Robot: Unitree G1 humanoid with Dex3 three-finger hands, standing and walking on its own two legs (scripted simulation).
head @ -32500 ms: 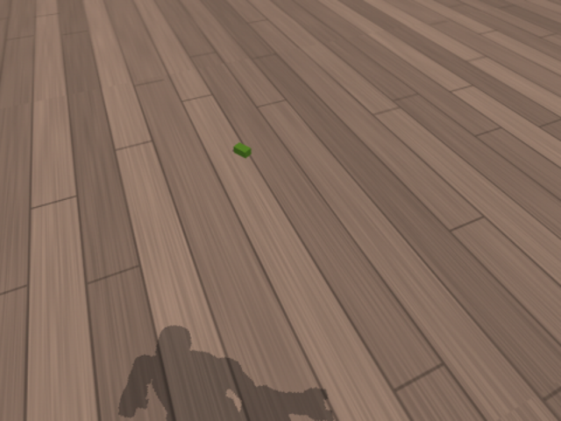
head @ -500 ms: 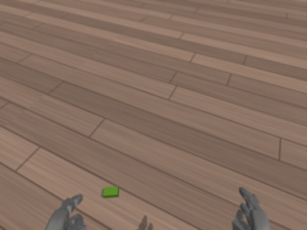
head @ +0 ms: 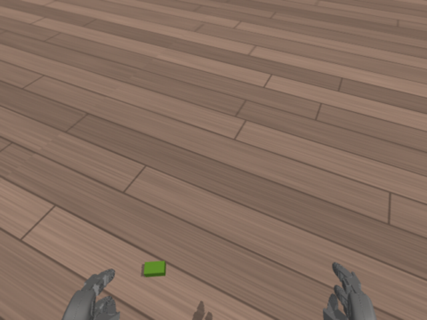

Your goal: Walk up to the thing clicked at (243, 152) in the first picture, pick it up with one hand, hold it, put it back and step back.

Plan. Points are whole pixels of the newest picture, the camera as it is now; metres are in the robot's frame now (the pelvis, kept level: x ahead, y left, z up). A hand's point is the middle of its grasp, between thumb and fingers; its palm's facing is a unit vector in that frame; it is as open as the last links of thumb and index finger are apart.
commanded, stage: home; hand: left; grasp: from above
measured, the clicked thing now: (155, 268) +0.46 +0.25 -0.70
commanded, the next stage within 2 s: stand in 0.38 s
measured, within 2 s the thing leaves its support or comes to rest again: neither
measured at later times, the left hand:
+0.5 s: hand out of the picture +0.16 +0.18 -0.05, palm faces +0.02 -0.97 -0.22, open 7.4 cm
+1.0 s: hand out of the picture +0.05 +0.24 -0.11, palm faces +0.04 -0.95 -0.31, open 7.4 cm
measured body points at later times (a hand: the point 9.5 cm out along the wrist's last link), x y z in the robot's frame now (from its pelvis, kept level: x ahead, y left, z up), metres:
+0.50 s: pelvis -0.01 +0.00 +0.00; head +0.01 +0.00 +0.45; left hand +0.15 +0.23 -0.03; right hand +0.15 -0.25 -0.07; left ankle -0.01 +0.11 -0.68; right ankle +0.00 -0.12 -0.68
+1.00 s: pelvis -0.01 +0.01 +0.05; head +0.00 +0.01 +0.50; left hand +0.05 +0.29 -0.08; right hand +0.07 -0.27 -0.08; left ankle -0.01 +0.11 -0.68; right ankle +0.00 -0.12 -0.68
